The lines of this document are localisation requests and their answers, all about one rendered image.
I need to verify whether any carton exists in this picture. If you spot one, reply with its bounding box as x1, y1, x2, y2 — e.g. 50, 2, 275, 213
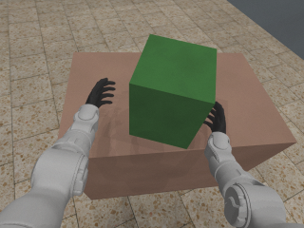
129, 34, 218, 149

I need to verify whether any robot right forearm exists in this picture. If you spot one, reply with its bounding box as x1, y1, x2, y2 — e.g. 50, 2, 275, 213
204, 131, 286, 221

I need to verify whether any pedestal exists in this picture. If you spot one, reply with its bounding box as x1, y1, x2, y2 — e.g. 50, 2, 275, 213
57, 52, 297, 200

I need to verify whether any robot left forearm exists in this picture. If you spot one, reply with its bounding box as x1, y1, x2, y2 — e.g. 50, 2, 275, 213
30, 104, 100, 188

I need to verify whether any robot right hand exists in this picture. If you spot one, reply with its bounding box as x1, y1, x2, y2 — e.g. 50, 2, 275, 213
203, 101, 226, 134

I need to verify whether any robot right upper arm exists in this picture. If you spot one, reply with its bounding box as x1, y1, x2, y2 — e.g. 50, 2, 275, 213
223, 183, 304, 228

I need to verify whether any robot left upper arm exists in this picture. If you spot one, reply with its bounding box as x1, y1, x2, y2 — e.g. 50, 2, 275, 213
0, 148, 89, 228

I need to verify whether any robot left hand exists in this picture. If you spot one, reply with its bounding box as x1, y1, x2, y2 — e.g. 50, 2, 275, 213
85, 78, 116, 108

